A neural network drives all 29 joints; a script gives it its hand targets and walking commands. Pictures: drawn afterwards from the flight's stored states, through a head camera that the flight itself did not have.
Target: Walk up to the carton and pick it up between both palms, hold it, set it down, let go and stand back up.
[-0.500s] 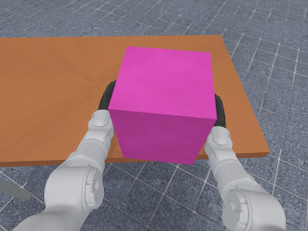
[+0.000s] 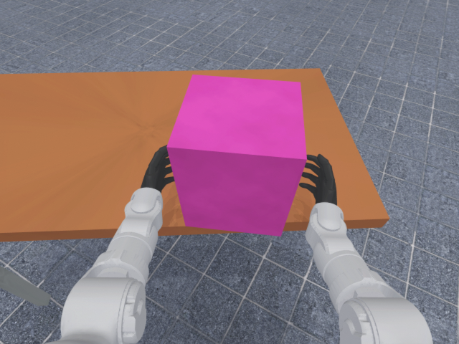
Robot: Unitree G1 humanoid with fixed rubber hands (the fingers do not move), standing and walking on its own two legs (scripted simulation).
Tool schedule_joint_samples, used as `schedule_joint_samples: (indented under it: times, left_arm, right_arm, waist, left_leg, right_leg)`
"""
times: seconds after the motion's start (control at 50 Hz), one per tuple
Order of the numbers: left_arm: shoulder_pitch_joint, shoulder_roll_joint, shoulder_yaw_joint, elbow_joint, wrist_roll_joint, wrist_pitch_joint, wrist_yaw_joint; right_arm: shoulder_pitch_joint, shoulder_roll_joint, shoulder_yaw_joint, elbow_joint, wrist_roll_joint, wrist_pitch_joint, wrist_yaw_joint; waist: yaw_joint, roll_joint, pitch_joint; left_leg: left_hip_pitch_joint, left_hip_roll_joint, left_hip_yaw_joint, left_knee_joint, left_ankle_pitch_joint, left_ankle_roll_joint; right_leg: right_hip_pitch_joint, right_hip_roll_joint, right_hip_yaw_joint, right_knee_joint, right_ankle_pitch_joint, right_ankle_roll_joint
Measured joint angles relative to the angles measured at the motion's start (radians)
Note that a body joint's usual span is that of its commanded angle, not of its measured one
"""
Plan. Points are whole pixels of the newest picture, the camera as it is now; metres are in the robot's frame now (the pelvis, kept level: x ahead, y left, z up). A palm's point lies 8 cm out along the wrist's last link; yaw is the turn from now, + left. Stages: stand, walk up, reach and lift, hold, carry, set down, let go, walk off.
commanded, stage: set down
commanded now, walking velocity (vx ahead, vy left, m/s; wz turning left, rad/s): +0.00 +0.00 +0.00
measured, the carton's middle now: (238, 159) +0.47 -0.03 +0.04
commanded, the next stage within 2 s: none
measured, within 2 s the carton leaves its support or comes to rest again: neither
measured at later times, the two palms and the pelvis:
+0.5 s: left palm (134, 210) +0.36 +0.17 +0.04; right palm (335, 222) +0.31 -0.18 +0.04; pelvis -0.01 +0.00 +0.00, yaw +0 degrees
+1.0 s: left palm (111, 249) +0.30 +0.21 +0.02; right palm (338, 259) +0.25 -0.17 +0.02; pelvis +0.02 +0.01 +0.00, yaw +0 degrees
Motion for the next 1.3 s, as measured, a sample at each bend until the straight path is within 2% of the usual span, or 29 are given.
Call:
schedule_joint_samples:
  times: [0.26, 0.32, 0.44, 0.52, 0.64, 0.72, 0.8, 0.88, 1.02, 1.2, 1.3]
  left_arm:
    - [0.035, 0.054, -0.042, -0.002, -0.097, 0.051, -0.026]
    - [0.077, 0.057, -0.044, -0.036, -0.097, 0.07, -0.043]
    - [0.143, 0.062, -0.055, -0.1, -0.108, 0.089, -0.047]
    - [0.203, 0.062, -0.058, -0.187, -0.109, 0.093, -0.054]
    - [0.364, 0.062, -0.054, -0.406, -0.109, 0.147, -0.08]
    - [0.423, 0.063, -0.055, -0.464, -0.109, 0.203, -0.08]
    - [0.507, 0.063, -0.06, -0.604, -0.109, 0.221, -0.075]
    - [0.567, 0.063, -0.06, -0.68, -0.109, 0.251, -0.088]
    - [0.771, 0.064, -0.059, -0.907, -0.109, 0.293, -0.105]
    - [0.887, 0.072, -0.076, -1.019, -0.109, 0.298, -0.083]
    - [0.907, 0.073, -0.089, -1.031, -0.109, 0.312, -0.081]
  right_arm:
    - [0.082, 0.0, 0.052, -0.124, 0.032, 0.125, -0.029]
    - [0.123, 0.0, 0.093, -0.168, 0.044, 0.13, -0.04]
    - [0.173, 0.002, 0.105, -0.196, 0.048, 0.146, -0.045]
    - [0.239, 0.002, 0.121, -0.271, 0.054, 0.142, -0.043]
    - [0.389, 0.002, 0.183, -0.403, 0.085, 0.125, -0.046]
    - [0.448, 0.002, 0.186, -0.453, 0.086, 0.141, -0.04]
    - [0.499, 0.002, 0.187, -0.549, 0.086, 0.144, -0.026]
    - [0.551, 0.003, 0.198, -0.617, 0.092, 0.142, -0.023]
    - [0.737, 0.002, 0.243, -0.755, 0.102, 0.127, -0.012]
    - [0.847, -0.001, 0.243, -0.918, 0.102, 0.164, 0.021]
    - [0.854, -0.011, 0.243, -0.965, 0.103, 0.237, 0.031]
  waist:
    - [0.0, -0.024, 0.002]
    - [0.0, -0.026, 0.013]
    - [0.0, -0.027, 0.024]
    - [0.0, -0.027, 0.028]
    - [0.0, -0.027, 0.071]
    - [0.0, -0.027, 0.074]
    - [0.0, -0.026, 0.081]
    - [0.0, -0.026, 0.101]
    - [0.0, -0.014, 0.128]
    - [0.0, -0.012, 0.132]
    - [0.0, -0.012, 0.132]
  left_leg:
    - [0.045, -0.003, 0.0, 0.006, 0.013, 0.001]
    - [0.068, -0.004, 0.0, 0.007, 0.009, 0.001]
    - [0.092, -0.007, 0.0, 0.011, 0.0, 0.002]
    - [0.104, -0.007, 0.0, 0.011, -0.007, 0.004]
    - [0.18, -0.007, 0.0, 0.011, -0.031, 0.008]
    - [0.193, -0.008, 0.0, 0.011, -0.042, 0.011]
    - [0.198, -0.008, 0.0, 0.011, -0.049, 0.011]
    - [0.223, -0.008, 0.0, 0.011, -0.058, 0.012]
    - [0.27, -0.008, 0.0, 0.011, -0.075, 0.013]
    - [0.284, -0.008, 0.0, 0.011, -0.074, 0.015]
    - [0.305, -0.008, 0.0, 0.011, -0.075, 0.015]
  right_leg:
    - [0.03, -0.002, 0.0, 0.038, -0.005, 0.0]
    - [0.054, -0.003, 0.0, 0.038, -0.009, 0.0]
    - [0.078, -0.006, 0.0, 0.042, -0.018, 0.0]
    - [0.094, -0.006, 0.0, 0.036, -0.021, 0.0]
    - [0.178, -0.006, 0.0, 0.017, -0.036, 0.0]
    - [0.194, -0.007, 0.0, 0.01, -0.043, 0.0]
    - [0.201, -0.007, 0.0, 0.008, -0.049, 0.0]
    - [0.227, -0.007, 0.0, 0.005, -0.058, 0.0]
    - [0.281, -0.007, 0.0, -0.01, -0.067, 0.0]
    - [0.293, -0.007, 0.0, -0.005, -0.068, 0.0]
    - [0.313, -0.007, 0.0, -0.004, -0.069, 0.0]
